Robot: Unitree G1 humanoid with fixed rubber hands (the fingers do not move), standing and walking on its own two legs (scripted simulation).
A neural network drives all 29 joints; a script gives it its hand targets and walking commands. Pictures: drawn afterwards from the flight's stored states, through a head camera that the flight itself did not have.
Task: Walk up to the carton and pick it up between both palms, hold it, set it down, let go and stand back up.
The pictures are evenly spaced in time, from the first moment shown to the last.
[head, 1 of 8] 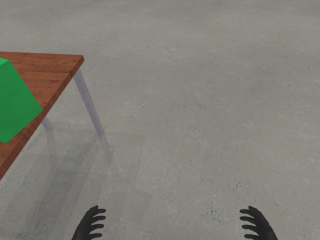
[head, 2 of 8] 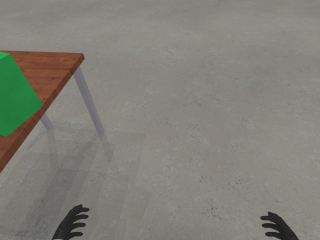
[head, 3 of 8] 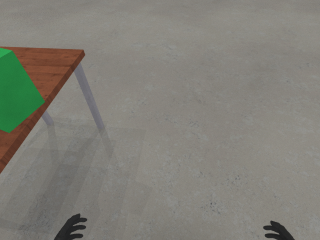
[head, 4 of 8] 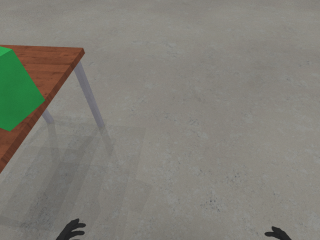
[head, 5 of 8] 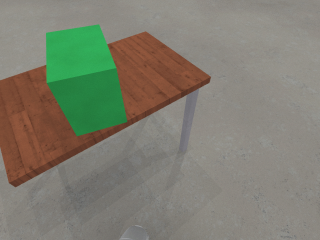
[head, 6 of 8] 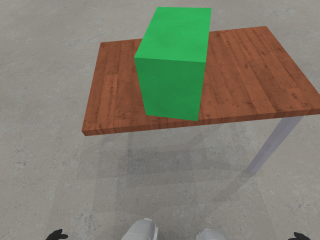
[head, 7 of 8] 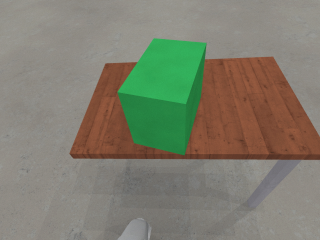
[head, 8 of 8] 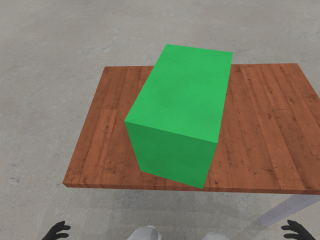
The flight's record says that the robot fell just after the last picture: no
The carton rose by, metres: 0.00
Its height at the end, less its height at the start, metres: +0.00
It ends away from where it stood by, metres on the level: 0.00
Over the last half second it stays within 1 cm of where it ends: yes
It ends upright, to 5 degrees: yes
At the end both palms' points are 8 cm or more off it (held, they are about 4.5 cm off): yes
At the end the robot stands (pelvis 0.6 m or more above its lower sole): yes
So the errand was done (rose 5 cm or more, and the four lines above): no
